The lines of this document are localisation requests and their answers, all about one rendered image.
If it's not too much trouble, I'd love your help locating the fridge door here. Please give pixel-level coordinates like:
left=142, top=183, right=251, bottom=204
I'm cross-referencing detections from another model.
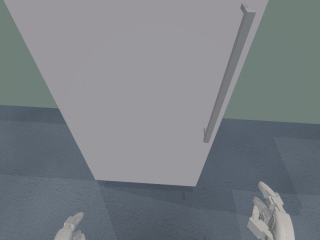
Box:
left=4, top=0, right=268, bottom=187

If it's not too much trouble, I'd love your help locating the handle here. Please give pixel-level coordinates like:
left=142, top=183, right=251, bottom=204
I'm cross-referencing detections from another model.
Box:
left=203, top=3, right=256, bottom=143

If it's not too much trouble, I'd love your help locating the left robot hand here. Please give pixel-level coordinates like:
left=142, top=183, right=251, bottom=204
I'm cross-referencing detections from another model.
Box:
left=54, top=212, right=86, bottom=240

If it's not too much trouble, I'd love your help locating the right robot hand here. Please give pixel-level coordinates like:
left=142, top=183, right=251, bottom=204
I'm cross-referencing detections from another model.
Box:
left=247, top=181, right=295, bottom=240

